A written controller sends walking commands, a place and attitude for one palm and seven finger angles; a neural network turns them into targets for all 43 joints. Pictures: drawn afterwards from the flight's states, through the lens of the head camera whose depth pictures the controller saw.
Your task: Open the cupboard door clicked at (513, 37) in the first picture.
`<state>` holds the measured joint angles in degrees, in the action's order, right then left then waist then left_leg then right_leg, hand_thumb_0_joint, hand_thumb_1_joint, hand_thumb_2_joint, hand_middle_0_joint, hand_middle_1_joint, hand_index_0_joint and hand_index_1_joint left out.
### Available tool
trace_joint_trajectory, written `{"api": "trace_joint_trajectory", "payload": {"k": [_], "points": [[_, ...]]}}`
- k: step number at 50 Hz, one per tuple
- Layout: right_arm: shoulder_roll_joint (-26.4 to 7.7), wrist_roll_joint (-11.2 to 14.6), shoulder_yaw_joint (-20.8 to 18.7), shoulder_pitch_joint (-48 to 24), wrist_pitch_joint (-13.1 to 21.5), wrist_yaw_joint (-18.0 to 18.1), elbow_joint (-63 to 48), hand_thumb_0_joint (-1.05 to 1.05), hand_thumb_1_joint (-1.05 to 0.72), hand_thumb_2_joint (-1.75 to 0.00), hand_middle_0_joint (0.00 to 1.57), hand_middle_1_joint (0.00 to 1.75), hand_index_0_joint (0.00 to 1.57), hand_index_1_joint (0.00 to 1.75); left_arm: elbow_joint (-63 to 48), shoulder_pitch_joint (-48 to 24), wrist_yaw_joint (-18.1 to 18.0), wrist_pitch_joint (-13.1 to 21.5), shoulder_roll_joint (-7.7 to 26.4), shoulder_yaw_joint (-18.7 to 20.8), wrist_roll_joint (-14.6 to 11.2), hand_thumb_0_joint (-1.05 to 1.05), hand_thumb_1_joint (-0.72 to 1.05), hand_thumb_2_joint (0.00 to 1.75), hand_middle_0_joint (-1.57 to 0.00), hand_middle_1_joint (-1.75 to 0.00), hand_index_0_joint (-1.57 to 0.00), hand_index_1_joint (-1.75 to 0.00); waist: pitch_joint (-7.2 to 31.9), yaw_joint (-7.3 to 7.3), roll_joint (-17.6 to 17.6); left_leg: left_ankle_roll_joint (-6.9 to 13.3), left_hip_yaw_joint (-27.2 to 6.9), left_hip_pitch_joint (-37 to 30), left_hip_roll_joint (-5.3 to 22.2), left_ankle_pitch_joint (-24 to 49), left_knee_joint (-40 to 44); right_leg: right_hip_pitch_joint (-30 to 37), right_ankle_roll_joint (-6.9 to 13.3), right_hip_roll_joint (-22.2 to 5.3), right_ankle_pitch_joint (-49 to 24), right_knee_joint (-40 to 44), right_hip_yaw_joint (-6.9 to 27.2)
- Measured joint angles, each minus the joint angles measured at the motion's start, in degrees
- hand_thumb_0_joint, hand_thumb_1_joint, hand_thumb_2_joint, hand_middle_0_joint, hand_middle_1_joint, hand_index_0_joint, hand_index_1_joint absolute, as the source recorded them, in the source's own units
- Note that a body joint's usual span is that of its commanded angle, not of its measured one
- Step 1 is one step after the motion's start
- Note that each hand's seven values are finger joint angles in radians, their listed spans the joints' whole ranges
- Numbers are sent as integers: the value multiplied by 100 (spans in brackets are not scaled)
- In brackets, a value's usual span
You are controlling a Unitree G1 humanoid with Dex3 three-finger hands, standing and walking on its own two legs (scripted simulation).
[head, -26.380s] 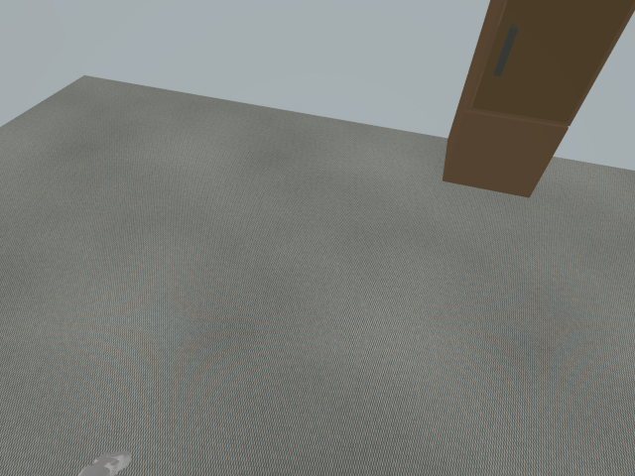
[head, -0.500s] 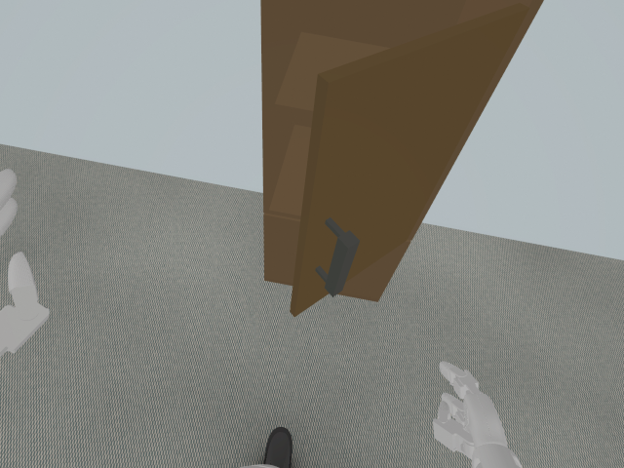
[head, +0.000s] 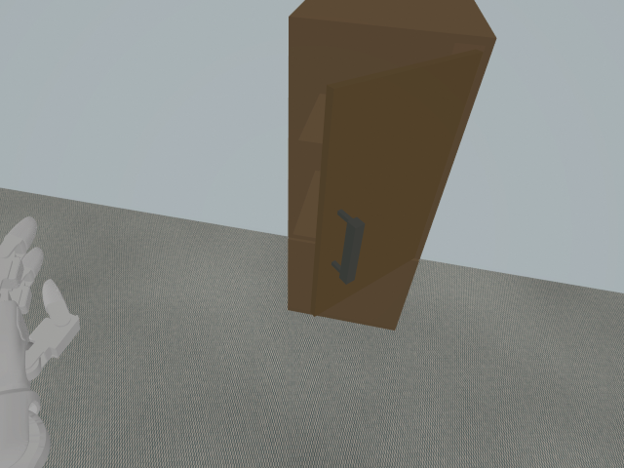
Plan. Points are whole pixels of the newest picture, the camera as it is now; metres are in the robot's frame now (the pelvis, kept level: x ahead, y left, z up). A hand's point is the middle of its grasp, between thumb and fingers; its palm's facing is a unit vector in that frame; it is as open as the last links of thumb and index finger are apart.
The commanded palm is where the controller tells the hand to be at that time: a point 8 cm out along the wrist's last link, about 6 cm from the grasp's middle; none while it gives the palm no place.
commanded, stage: stop stepping back and stand still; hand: left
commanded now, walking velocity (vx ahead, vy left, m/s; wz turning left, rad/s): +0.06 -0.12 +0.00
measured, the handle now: (344, 246) +0.59 -0.04 -0.08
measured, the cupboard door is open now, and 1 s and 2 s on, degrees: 47 47 47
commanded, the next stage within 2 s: let the arm hang, fingers relaxed in 1.00 s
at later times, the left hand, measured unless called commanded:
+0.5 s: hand (39, 348) +0.18 +0.27 +0.16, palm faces +0.43 -0.84 -0.34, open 7.4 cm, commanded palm +0.12 +0.32 +0.19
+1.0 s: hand (38, 333) +0.19 +0.28 +0.16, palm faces +0.40 -0.80 -0.46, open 7.4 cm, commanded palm +0.14 +0.32 +0.19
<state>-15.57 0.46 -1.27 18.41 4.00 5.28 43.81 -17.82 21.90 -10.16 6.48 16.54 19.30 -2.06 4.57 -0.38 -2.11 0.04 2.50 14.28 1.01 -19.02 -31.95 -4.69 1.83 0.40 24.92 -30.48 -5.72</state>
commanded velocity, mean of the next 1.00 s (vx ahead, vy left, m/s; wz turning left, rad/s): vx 0.05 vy -0.02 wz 0.00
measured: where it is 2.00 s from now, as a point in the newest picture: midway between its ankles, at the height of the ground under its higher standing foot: outside the picture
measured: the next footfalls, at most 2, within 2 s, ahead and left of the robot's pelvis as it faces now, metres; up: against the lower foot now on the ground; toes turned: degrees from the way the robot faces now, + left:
left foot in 0.50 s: +0.05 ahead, +0.14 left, +0.00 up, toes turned +0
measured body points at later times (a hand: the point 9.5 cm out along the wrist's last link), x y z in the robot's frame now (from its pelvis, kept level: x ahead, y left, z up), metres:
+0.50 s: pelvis -0.03 +0.02 +0.00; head -0.02 +0.04 +0.45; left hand +0.15 +0.31 +0.17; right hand +0.11 -0.23 -0.09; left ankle +0.01 +0.14 -0.73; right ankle -0.07 -0.07 -0.73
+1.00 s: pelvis -0.01 +0.02 +0.01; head +0.00 +0.02 +0.46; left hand +0.16 +0.32 +0.19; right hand +0.14 -0.22 -0.09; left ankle +0.01 +0.14 -0.73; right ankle -0.03 -0.06 -0.73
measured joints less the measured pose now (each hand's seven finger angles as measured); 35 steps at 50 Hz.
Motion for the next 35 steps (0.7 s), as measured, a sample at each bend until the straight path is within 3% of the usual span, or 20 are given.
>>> {"api": "trace_joint_trajectory", "payload": {"k": [2, 5, 7, 10, 14, 16, 18, 20, 24, 26, 28, 30, 33, 35], "points": [[103, -16, 50, -267, 78, -53, -286, 2, -91, -90, 20, 30, 20, 30, -505, 322, 36, 37, 132, 26, 10, 2, 90, 90, -21, -30, -20, -30, -302, 65, -138, 3, 175, -59, -8, 400, 51, -294, -211, -72, -583, -551, 191], [388, -46, 100, -427, 333, -167, -741, 2, -91, -90, 20, 30, 20, 30, -1289, 965, 127, 198, 707, 285, -10, 2, 89, 90, -21, -30, -20, -30, -388, 228, -238, 27, 307, -65, 41, 393, 150, -649, -301, -22, -15, -1043, 344], [551, -39, 162, -477, 435, -201, -895, 2, -91, -90, 20, 30, 20, 30, -1553, 1107, 134, 335, 1051, 507, -32, 2, 89, 90, -21, -30, -21, -31, -392, 222, -243, 16, 321, -5, 62, 466, 191, -733, -297, -1, 152, -901, 302], [654, -48, 268, -564, 433, -211, -994, 1, -91, -90, 20, 30, 20, 30, -1505, 1107, 90, 518, 1263, 798, -55, 2, 89, 90, -22, -30, -21, -31, -368, 167, -74, -4, 313, 165, 119, 502, 80, -663, -216, 32, -147, -293, 109], [562, -42, 237, -564, 199, -241, -880, 1, -90, -90, 20, 30, 20, 30, -910, 1003, 121, 489, 1007, 675, -53, 1, 89, 90, -21, -30, -21, -31, -244, 61, 397, 3, 45, 690, 172, -368, -973, -700, 201, 166, -528, -129, -49], [493, -37, 201, -511, 107, -267, -687, 1, -90, -90, 20, 30, 20, 30, -628, 1004, 148, 431, 729, 496, -46, 1, 89, 90, -21, -30, -21, -31, -184, -85, 425, -14, -88, 1054, 53, -437, -2047, -666, 207, 143, -568, -9, 5], [435, -50, 204, -433, 74, -257, -521, 1, -90, -90, 20, 30, 20, 30, -381, 980, 160, 385, 475, 341, -27, 1, 89, 90, -21, -30, -21, -31, -189, -186, 335, -35, -57, 1194, 11, -273, -2471, -569, 160, 79, -654, 159, 66], [393, -63, 210, -353, 82, -207, -449, 1, -90, -90, 20, 30, 20, 30, -267, 870, 144, 322, 297, 199, 14, 1, 89, 90, -21, -30, -21, -31, -271, -217, 214, -5, 42, 1114, 61, -86, -2139, -469, 132, 13, -703, 281, 55], [263, -106, 168, -294, 262, -91, -491, 2, -90, -90, 20, 30, 20, 30, -765, 563, 76, 256, 212, -34, 38, 2, 89, 90, -21, -30, -21, -31, -591, -178, 119, 63, 74, 437, 183, 456, -409, -374, 49, 18, -567, 133, -106], [257, -108, 93, -410, 326, -71, -559, 2, -90, -90, 20, 30, 20, 30, -1190, 493, 47, 326, 363, 33, 18, 2, 89, 90, -21, -30, -21, -31, -761, -129, 43, 70, 34, 264, 142, 459, -134, -516, -19, -16, -359, -279, -52], [380, -113, 55, -561, 363, -93, -652, 2, -91, -90, 20, 30, 20, 30, -1428, 485, 30, 453, 643, 260, 16, 2, 89, 90, -21, -30, -21, -31, -886, -83, -124, 69, 158, 220, 66, 423, -138, -736, -128, -46, 1, -755, 230], [505, -123, 68, -654, 425, -140, -763, 2, -91, -90, 20, 30, 20, 30, -1529, 569, 40, 544, 921, 536, -1, 2, 89, 90, -21, -30, -21, -31, -917, 37, -150, 69, 182, 165, 37, 504, 16, -903, -202, -27, 119, -945, 321], [618, -82, 141, -725, 462, -235, -905, 2, -91, -90, 20, 30, 20, 30, -1500, 804, 53, 600, 1191, 838, -32, 1, 89, 90, -21, -30, -21, -31, -894, 144, -38, 45, 201, 132, 41, 598, 174, -904, -289, -26, -275, -453, 255], [638, -49, 190, -757, 422, -272, -939, 1, -91, -90, 20, 30, 20, 30, -1357, 993, 90, 610, 1213, 876, -50, 1, 89, 90, -21, -30, -21, -31, -872, 187, 113, 14, 197, 154, 74, 572, 140, -806, -173, 11, -779, -80, 201]]}}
